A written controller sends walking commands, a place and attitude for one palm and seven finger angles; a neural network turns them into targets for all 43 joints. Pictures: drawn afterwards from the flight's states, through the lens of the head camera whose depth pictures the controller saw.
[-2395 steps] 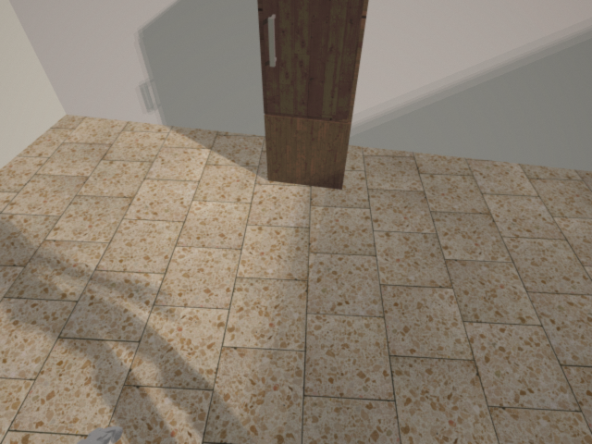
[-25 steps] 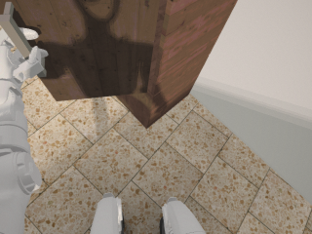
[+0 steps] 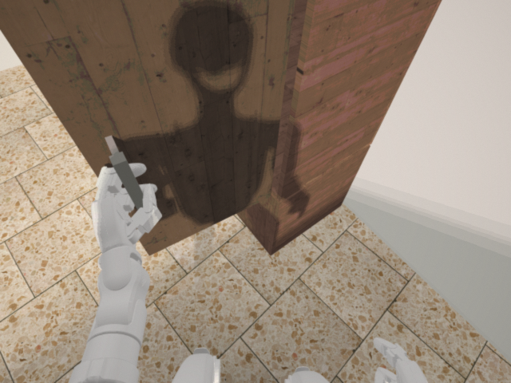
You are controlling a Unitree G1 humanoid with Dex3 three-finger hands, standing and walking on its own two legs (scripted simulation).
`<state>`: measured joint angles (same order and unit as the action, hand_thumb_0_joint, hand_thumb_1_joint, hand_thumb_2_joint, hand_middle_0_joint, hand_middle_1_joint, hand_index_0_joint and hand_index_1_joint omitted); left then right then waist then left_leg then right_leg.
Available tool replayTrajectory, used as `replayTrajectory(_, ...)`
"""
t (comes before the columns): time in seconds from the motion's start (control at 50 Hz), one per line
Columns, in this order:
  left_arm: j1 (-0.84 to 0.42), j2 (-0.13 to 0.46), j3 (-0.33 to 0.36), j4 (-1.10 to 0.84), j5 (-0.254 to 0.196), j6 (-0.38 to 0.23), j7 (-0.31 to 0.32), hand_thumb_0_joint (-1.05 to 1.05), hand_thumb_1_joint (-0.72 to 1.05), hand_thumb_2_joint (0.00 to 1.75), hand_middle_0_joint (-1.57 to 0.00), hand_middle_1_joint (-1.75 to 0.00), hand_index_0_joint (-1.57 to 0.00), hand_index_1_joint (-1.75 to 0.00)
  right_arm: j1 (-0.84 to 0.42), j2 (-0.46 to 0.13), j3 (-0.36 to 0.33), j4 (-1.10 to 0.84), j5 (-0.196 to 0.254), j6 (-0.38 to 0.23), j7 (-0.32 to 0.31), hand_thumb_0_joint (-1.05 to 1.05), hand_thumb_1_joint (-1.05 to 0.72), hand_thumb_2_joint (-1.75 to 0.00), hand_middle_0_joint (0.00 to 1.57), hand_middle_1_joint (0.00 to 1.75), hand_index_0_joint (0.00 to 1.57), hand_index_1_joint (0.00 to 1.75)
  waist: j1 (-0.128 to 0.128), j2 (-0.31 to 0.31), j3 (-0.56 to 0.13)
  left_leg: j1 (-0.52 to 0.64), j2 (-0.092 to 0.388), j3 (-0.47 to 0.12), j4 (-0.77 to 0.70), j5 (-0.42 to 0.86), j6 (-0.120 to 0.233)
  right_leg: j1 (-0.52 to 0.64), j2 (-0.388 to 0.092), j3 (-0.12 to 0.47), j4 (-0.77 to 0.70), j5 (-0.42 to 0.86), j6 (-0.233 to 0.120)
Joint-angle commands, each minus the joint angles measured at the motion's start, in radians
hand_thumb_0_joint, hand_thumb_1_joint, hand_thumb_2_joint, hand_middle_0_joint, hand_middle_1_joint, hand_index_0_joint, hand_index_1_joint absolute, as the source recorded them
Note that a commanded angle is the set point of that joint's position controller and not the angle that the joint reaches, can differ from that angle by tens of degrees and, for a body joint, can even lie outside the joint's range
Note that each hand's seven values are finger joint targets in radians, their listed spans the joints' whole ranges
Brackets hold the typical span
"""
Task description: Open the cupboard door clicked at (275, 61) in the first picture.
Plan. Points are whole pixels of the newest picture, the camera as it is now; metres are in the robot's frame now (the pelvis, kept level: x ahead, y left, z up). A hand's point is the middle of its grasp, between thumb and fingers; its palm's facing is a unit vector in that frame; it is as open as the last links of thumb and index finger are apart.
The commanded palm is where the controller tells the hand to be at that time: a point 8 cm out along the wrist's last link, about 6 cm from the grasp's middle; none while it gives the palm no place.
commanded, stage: pull the door open along its arc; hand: left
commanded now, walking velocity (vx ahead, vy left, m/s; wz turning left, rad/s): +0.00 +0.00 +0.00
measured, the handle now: (131, 184) +0.42 +0.21 +0.05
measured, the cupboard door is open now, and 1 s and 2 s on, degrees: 84 100 100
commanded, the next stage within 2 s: open thumb and fingers to let go in 0.44 s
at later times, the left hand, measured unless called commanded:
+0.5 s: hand (198, 242) +0.31 +0.09 +0.05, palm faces +0.51 -0.86 +0.02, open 6.2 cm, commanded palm +0.26 +0.12 +0.04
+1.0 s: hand (196, 244) +0.31 +0.10 +0.05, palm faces +0.46 -0.89 +0.01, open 11.7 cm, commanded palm +0.26 +0.13 +0.04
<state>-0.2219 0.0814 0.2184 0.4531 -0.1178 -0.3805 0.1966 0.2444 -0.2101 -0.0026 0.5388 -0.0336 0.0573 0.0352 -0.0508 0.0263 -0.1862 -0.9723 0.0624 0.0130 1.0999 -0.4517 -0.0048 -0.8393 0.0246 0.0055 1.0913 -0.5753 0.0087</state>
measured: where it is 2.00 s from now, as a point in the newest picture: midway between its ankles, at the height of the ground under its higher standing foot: outside the picture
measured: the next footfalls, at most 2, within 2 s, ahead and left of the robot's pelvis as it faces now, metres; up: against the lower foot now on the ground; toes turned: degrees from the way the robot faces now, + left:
none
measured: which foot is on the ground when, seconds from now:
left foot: down 0.00-1.00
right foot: down 0.00-1.00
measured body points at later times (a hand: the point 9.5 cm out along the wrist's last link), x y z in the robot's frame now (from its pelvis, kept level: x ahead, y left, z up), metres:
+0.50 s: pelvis +0.01 -0.04 +0.01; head +0.06 -0.06 +0.45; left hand +0.28 +0.14 +0.05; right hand +0.16 -0.27 -0.11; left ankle +0.04 +0.12 -0.66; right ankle -0.03 -0.13 -0.66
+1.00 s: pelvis +0.01 -0.02 +0.00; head +0.06 -0.03 +0.45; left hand +0.28 +0.14 +0.05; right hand +0.19 -0.23 -0.11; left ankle +0.04 +0.12 -0.66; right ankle -0.03 -0.13 -0.66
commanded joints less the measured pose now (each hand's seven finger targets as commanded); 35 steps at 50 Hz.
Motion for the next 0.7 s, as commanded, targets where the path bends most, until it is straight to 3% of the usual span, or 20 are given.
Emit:
replayTrajectory(0.0, -0.059, 0.124, 0.051, -0.219, 0.073, -0.051, 0.215, 0.00, 0.90, 0.90, -0.40, -1.35, -0.40, -1.35, 0.026, -0.120, -0.048, -0.092, -0.024, -0.022, -0.005, 0.00, -0.90, -0.90, 0.20, 0.30, 0.20, 0.30, 0.060, -0.035, -0.294, 0.305, -0.041, -0.012, -0.115, 0.321, 0.006, 0.127, 0.019, -0.063, -0.122, 0.444, -0.018)
replayTrajectory(0.06, -0.035, 0.043, -0.032, -0.244, 0.106, -0.052, 0.272, 0.00, 0.90, 0.90, -0.40, -1.35, -0.40, -1.35, -0.003, -0.109, -0.049, -0.091, -0.031, -0.023, -0.007, 0.00, -0.90, -0.90, 0.20, 0.30, 0.20, 0.30, 0.052, -0.041, -0.283, 0.310, -0.046, -0.008, -0.113, 0.290, 0.007, 0.137, 0.013, -0.057, -0.141, 0.430, -0.019)
replayTrajectory(0.08, -0.043, 0.050, -0.042, -0.251, 0.117, -0.056, 0.278, 0.00, 0.90, 0.90, -0.40, -1.35, -0.40, -1.35, -0.002, -0.111, -0.050, -0.087, -0.036, -0.024, -0.011, 0.00, -0.90, -0.90, 0.20, 0.30, 0.20, 0.30, 0.041, -0.079, -0.280, 0.298, -0.045, -0.012, -0.106, 0.286, 0.011, 0.144, 0.012, -0.051, -0.147, 0.440, -0.017)
replayTrajectory(0.14, -0.022, 0.002, -0.119, -0.283, 0.143, -0.069, 0.280, 0.00, 0.90, 0.90, -0.40, -1.35, -0.40, -1.35, -0.025, -0.098, -0.050, -0.084, -0.039, -0.030, -0.015, 0.00, -0.90, -0.90, 0.20, 0.30, 0.20, 0.30, 0.039, -0.062, -0.268, 0.304, -0.051, -0.004, -0.109, 0.269, 0.014, 0.160, 0.001, -0.037, -0.164, 0.457, -0.015)
replayTrajectory(0.18, -0.002, -0.014, -0.151, -0.312, 0.150, -0.079, 0.274, 0.00, 0.90, 0.90, -0.40, -1.35, -0.40, -1.35, -0.029, -0.095, -0.051, -0.084, -0.041, -0.035, -0.020, 0.00, -0.90, -0.90, 0.20, 0.30, 0.20, 0.30, 0.036, -0.076, -0.263, 0.305, -0.052, -0.006, -0.109, 0.268, 0.017, 0.176, -0.002, -0.027, -0.175, 0.473, -0.014)
replayTrajectory(0.2, 0.021, -0.035, -0.173, -0.329, 0.146, -0.083, 0.272, 0.00, 0.90, 0.90, -0.40, -1.35, -0.40, -1.35, -0.043, -0.089, -0.051, -0.086, -0.041, -0.040, -0.020, 0.00, -0.90, -0.90, 0.20, 0.30, 0.20, 0.30, 0.043, -0.048, -0.266, 0.310, -0.055, 0.000, -0.108, 0.270, 0.016, 0.184, -0.009, -0.020, -0.180, 0.493, -0.012)
replayTrajectory(0.32, 0.146, -0.133, -0.282, -0.387, 0.137, -0.083, 0.289, 0.00, 0.90, 0.90, -0.40, -1.35, -0.40, -1.35, -0.066, -0.075, -0.048, -0.093, -0.039, -0.065, -0.016, 0.00, -0.90, -0.90, 0.20, 0.30, 0.20, 0.30, 0.041, -0.077, -0.239, 0.313, -0.061, -0.008, -0.116, 0.260, 0.013, 0.215, -0.029, -0.009, -0.198, 0.545, 0.001)
replayTrajectory(0.38, 0.199, -0.165, -0.325, -0.381, 0.159, -0.071, 0.314, 0.00, 0.90, 0.90, -0.40, -1.35, -0.40, -1.35, -0.073, -0.074, -0.046, -0.098, -0.043, -0.078, -0.015, 0.00, -0.90, -0.90, 0.20, 0.30, 0.20, 0.30, 0.034, -0.128, -0.210, 0.283, -0.063, -0.015, -0.112, 0.234, 0.013, 0.213, -0.040, 0.006, -0.212, 0.542, 0.009)
replayTrajectory(0.42, 0.259, -0.228, -0.388, -0.410, 0.183, -0.066, 0.319, 0.00, 0.90, 0.90, -0.40, -1.35, -0.40, -1.35, -0.075, -0.066, -0.048, -0.103, -0.046, -0.092, -0.008, 0.00, -0.90, -0.90, 0.20, 0.30, 0.20, 0.30, 0.040, -0.110, -0.236, 0.299, -0.064, -0.014, -0.116, 0.261, 0.012, 0.230, -0.043, 0.000, -0.197, 0.596, 0.007)
replayTrajectory(0.44, 0.266, -0.228, -0.398, -0.422, 0.192, -0.062, 0.319, 0.00, 0.90, 0.90, -0.40, -1.35, -0.40, -1.35, -0.069, -0.069, -0.048, -0.105, -0.046, -0.095, -0.006, 0.00, -0.90, -0.90, 0.20, 0.30, 0.20, 0.30, 0.036, -0.108, -0.235, 0.303, -0.062, -0.014, -0.115, 0.270, 0.012, 0.227, -0.043, -0.005, -0.193, 0.608, 0.006)
replayTrajectory(0.48, 0.171, -0.153, -0.348, -0.412, 0.223, -0.066, 0.330, 0.00, 0.90, 0.90, -0.40, -1.35, -0.40, -1.35, -0.048, -0.080, -0.053, -0.086, -0.052, -0.093, -0.014, 0.00, -0.90, -0.90, 0.20, 0.30, 0.20, 0.30, 0.018, -0.131, -0.227, 0.285, -0.060, -0.018, -0.095, 0.274, 0.015, 0.208, -0.049, 0.008, -0.188, 0.630, 0.012)
replayTrajectory(0.5, 0.110, -0.133, -0.336, -0.427, 0.232, -0.073, 0.334, 0.00, 0.90, 0.90, -0.40, -1.35, -0.40, -1.35, -0.049, -0.082, -0.056, -0.079, -0.055, -0.089, -0.017, 0.00, -0.90, -0.90, 0.20, 0.30, 0.20, 0.30, 0.016, -0.105, -0.240, 0.282, -0.062, -0.019, -0.088, 0.276, 0.015, 0.205, -0.055, 0.017, -0.181, 0.643, 0.013)
replayTrajectory(0.52, 0.012, -0.087, -0.297, -0.399, 0.241, -0.081, 0.341, 0.00, 0.90, 0.90, -0.40, -1.35, -0.40, -1.35, -0.041, -0.084, -0.057, -0.059, -0.058, -0.084, -0.024, 0.00, -0.90, -0.90, 0.20, 0.30, 0.20, 0.30, -0.002, -0.125, -0.225, 0.264, -0.062, -0.022, -0.076, 0.262, 0.017, 0.188, -0.060, 0.024, -0.181, 0.638, 0.017)
replayTrajectory(0.54, 0.032, -0.104, -0.300, -0.391, 0.245, -0.090, 0.337, 0.00, 0.83, 0.87, -0.40, -1.34, -0.40, -1.34, -0.045, -0.081, -0.060, -0.058, -0.059, -0.084, -0.026, 0.00, -0.90, -0.90, 0.20, 0.30, 0.20, 0.30, 0.012, -0.100, -0.241, 0.267, -0.064, -0.020, -0.074, 0.263, 0.016, 0.190, -0.059, 0.025, -0.175, 0.631, 0.015)
replayTrajectory(0.56, 0.071, -0.128, -0.313, -0.374, 0.237, -0.092, 0.331, 0.00, 0.76, 0.84, -0.39, -1.34, -0.39, -1.34, -0.046, -0.079, -0.058, -0.062, -0.058, -0.086, -0.027, 0.00, -0.90, -0.90, 0.20, 0.30, 0.20, 0.30, 0.014, -0.112, -0.245, 0.271, -0.065, -0.021, -0.076, 0.268, 0.017, 0.197, -0.059, 0.017, -0.174, 0.643, 0.014)
replayTrajectory(0.58, 0.092, -0.114, -0.298, -0.391, 0.224, -0.097, 0.323, 0.00, 0.69, 0.81, -0.38, -1.33, -0.38, -1.33, -0.045, -0.080, -0.060, -0.065, -0.056, -0.086, -0.027, 0.00, -0.90, -0.90, 0.20, 0.30, 0.20, 0.30, 0.024, -0.113, -0.270, 0.275, -0.065, -0.019, -0.075, 0.288, 0.017, 0.221, -0.059, 0.023, -0.175, 0.675, 0.014)
replayTrajectory(0.68, 0.116, -0.126, -0.295, -0.390, 0.159, -0.099, 0.277, 0.00, 0.34, 0.66, -0.36, -1.29, -0.36, -1.29, -0.050, -0.080, -0.058, -0.061, -0.047, -0.080, -0.039, 0.00, -0.90, -0.90, 0.20, 0.30, 0.20, 0.30, 0.028, -0.128, -0.288, 0.299, -0.067, -0.014, -0.082, 0.310, 0.015, 0.252, -0.057, 0.016, -0.180, 0.715, 0.015)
